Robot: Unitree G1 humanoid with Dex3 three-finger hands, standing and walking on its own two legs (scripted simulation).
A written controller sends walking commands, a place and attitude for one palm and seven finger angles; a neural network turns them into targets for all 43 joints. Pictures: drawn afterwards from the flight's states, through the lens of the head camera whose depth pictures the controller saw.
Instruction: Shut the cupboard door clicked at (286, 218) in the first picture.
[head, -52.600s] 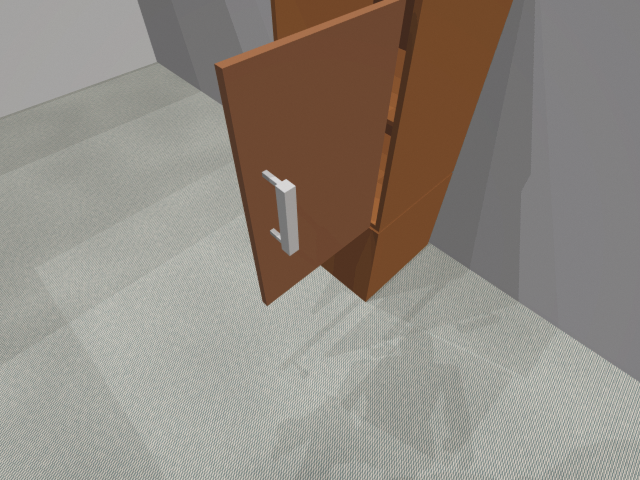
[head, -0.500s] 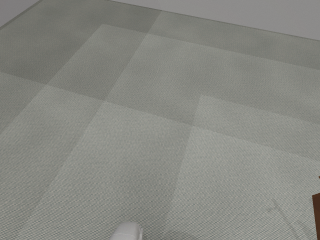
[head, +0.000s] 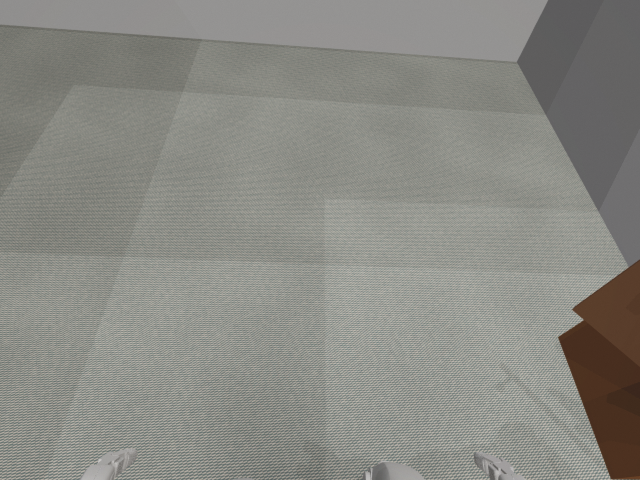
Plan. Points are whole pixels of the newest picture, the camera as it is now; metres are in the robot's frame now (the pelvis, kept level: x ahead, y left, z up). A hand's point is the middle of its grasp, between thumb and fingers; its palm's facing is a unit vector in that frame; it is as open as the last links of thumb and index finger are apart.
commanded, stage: turn to face it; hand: left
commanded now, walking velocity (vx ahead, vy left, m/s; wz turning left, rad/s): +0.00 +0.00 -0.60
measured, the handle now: out of the picture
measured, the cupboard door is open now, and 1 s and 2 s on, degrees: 38 38 38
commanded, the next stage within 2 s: take the last steps up to it in 1.30 s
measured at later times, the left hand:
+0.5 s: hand (218, 448) +0.17 +0.16 -0.18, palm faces -0.27 -0.94 -0.19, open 7.4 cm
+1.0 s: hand (259, 425) +0.20 +0.10 -0.16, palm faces -0.53 -0.80 -0.28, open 7.4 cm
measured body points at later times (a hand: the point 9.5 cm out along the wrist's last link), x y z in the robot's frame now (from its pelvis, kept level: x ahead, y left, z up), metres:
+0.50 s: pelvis +0.02 +0.00 -0.01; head +0.07 +0.00 +0.43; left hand +0.18 +0.21 -0.16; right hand +0.01 -0.27 -0.14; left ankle +0.07 +0.11 -0.74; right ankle +0.00 -0.13 -0.74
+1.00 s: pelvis +0.01 -0.02 -0.01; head +0.03 -0.07 +0.44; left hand +0.23 +0.14 -0.14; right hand -0.09 -0.28 -0.16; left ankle +0.07 +0.11 -0.68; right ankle -0.05 -0.11 -0.74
